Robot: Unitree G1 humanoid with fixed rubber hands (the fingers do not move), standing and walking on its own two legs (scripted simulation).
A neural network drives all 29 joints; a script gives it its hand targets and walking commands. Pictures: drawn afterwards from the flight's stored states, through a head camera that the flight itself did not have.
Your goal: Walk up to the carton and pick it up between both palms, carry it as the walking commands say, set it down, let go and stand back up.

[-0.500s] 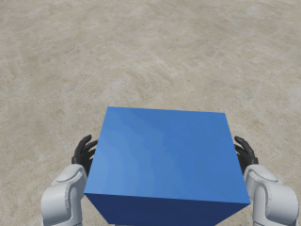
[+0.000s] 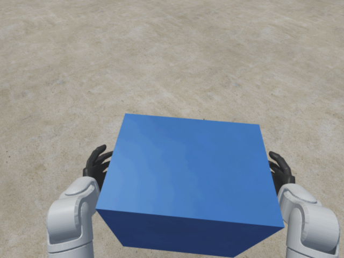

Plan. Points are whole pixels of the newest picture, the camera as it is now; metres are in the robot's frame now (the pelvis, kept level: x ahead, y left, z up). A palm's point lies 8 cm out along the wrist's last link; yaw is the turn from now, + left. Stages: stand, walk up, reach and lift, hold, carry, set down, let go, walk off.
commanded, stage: carry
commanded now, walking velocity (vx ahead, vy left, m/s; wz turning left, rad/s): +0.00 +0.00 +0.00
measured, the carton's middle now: (183, 191) +0.26 -0.01 -0.01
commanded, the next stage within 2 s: none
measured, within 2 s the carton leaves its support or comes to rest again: neither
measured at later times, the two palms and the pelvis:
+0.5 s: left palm (106, 154) +0.33 +0.18 +0.06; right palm (268, 153) +0.33 -0.21 +0.06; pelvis +0.08 -0.02 -0.02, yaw +1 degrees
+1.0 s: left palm (105, 163) +0.30 +0.17 +0.06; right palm (275, 162) +0.30 -0.22 +0.06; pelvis +0.06 -0.02 -0.02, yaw +2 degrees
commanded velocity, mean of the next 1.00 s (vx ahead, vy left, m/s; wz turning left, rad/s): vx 0.00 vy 0.00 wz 0.00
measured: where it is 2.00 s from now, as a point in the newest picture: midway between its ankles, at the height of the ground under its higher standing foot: outside the picture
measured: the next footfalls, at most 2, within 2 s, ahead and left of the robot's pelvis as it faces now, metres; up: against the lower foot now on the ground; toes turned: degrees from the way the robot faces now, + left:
right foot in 0.12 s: +0.10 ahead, -0.14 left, +0.00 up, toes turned -10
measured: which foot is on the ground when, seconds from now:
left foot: down 0.00-1.00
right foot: up 0.00-0.10, down 0.12-1.00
